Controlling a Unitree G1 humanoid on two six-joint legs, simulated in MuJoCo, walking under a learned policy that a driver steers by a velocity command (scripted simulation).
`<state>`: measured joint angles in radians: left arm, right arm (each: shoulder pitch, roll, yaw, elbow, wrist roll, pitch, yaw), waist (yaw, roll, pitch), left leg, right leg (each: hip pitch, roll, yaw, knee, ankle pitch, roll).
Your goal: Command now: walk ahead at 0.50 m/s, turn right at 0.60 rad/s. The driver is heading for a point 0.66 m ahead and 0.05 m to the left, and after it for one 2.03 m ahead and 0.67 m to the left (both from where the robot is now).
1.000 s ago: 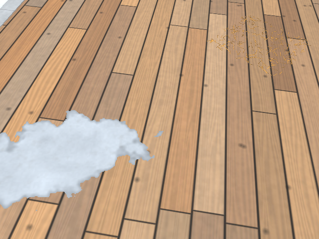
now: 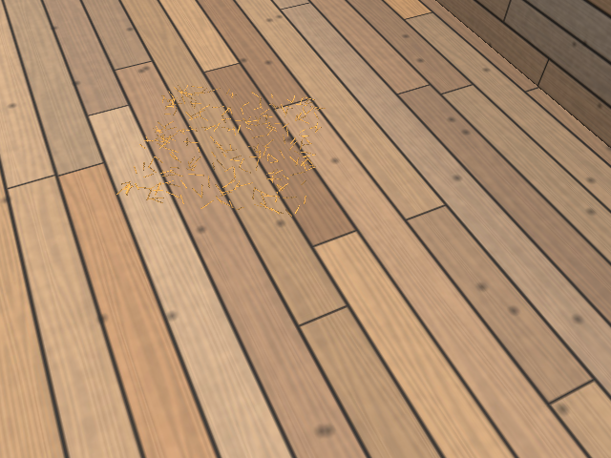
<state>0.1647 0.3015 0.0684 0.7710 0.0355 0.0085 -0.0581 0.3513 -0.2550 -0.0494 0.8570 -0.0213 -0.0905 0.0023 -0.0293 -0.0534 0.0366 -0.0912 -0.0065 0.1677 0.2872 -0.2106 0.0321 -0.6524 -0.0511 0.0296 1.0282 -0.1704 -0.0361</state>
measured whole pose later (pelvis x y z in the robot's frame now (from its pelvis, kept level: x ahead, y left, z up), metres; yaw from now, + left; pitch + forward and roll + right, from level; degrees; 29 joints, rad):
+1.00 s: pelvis +0.55 -0.08 -0.01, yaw +4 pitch +0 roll +1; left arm 0.18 0.25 0.01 0.78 0.05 -0.06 -0.01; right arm 0.33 -0.28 -0.07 0.87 0.00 -0.03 0.01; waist -0.01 -0.02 0.04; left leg -0.20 -0.16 -0.02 0.38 -0.18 0.14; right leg -0.57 -0.09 0.05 1.11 -0.30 0.02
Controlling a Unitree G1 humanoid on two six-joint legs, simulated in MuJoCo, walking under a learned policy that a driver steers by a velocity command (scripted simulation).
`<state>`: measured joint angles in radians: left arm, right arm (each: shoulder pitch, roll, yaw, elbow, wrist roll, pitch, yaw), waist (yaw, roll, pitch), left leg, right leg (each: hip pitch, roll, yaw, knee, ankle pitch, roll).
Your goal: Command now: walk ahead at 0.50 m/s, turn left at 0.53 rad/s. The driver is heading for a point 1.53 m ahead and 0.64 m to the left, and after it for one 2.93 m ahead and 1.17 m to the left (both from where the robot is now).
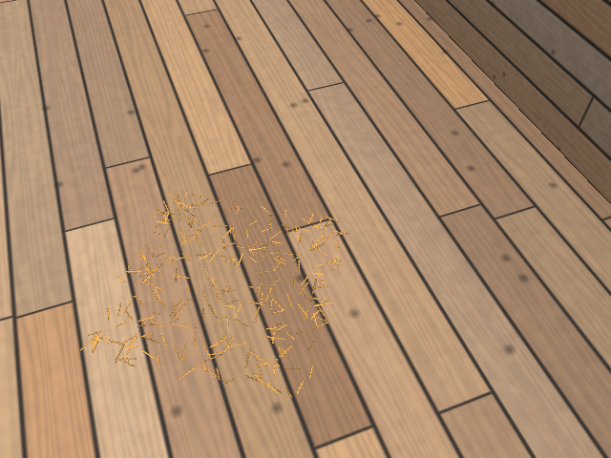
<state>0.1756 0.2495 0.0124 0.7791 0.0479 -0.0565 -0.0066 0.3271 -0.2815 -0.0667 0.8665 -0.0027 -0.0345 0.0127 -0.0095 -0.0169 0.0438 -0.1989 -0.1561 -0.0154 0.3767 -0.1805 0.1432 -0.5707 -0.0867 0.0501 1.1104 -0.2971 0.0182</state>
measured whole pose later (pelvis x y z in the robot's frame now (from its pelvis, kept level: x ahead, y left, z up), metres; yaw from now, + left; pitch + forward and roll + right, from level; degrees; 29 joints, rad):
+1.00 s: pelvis +0.48 +0.10 +0.00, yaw +36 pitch +1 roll +0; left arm 0.20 0.27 0.03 0.73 0.03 -0.02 0.00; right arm 0.24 -0.28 -0.06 0.75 -0.01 -0.01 0.01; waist 0.01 -0.02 0.09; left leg -0.28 -0.13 -0.01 0.44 -0.17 0.13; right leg -0.55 -0.09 0.01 1.16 -0.37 0.05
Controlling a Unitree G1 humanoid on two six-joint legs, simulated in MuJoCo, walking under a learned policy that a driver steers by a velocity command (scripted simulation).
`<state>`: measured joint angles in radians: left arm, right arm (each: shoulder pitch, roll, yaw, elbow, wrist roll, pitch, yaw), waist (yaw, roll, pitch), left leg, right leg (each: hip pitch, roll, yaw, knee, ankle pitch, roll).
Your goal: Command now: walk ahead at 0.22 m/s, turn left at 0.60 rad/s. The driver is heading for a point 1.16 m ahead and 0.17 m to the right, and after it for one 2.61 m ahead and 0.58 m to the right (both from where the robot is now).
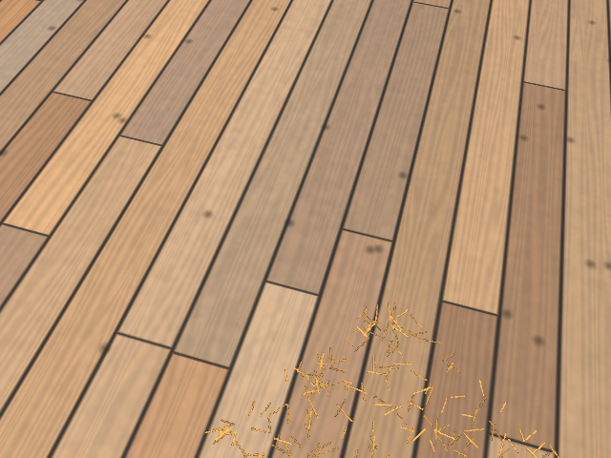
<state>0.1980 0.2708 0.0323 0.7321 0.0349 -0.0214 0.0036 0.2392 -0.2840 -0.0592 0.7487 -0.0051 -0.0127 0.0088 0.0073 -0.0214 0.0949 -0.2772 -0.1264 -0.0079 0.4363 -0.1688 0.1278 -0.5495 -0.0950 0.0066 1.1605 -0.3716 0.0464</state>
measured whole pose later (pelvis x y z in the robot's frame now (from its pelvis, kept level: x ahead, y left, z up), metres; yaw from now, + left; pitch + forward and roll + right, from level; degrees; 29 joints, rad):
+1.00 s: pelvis +0.15 -0.02 +0.00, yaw +11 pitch -2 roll +0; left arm 0.28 0.25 0.02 0.97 0.03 0.02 0.00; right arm 0.28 -0.24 -0.02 1.01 -0.01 0.01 -0.03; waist 0.01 -0.01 -0.01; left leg -0.09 -0.05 -0.06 0.41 -0.30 0.06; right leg -0.27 0.02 -0.01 0.57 -0.35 -0.05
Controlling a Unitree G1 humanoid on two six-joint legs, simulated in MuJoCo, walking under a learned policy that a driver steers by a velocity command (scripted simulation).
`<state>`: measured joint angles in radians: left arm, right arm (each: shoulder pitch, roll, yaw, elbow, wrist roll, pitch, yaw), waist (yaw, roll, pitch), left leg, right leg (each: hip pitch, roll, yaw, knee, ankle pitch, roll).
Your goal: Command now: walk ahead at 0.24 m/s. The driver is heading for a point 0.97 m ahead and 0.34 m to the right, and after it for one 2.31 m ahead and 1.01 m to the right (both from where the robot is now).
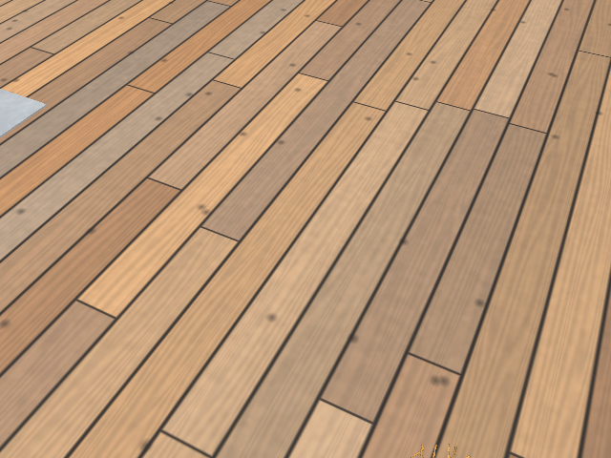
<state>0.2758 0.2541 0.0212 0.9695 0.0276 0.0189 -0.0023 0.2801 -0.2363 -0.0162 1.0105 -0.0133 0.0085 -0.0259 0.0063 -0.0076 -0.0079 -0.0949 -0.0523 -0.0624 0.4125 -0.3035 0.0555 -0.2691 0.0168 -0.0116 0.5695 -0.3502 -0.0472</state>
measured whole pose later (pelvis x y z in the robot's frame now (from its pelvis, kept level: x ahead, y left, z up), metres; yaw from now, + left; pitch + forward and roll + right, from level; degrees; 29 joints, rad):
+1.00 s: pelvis +0.47 +0.00 +0.00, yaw -7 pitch -1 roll +1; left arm 0.15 0.22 0.04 0.95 0.02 -0.02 -0.04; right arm 0.42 -0.18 -0.03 1.06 -0.01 -0.11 -0.01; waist -0.02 -0.04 0.05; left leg 0.03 -0.09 0.20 0.20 -0.24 0.10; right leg -0.67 -0.09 0.00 0.86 -0.01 -0.06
